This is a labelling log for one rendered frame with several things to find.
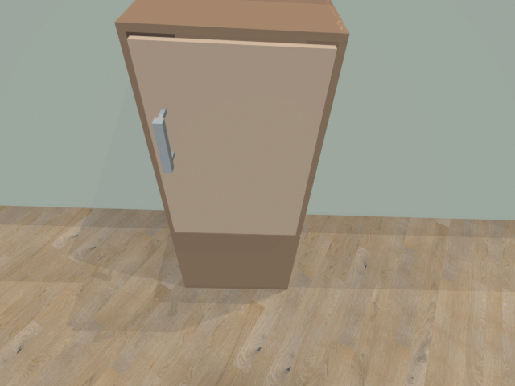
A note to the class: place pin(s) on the cupboard door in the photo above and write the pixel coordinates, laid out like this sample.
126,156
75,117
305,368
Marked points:
243,119

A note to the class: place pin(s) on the handle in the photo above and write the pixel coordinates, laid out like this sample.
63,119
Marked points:
161,138

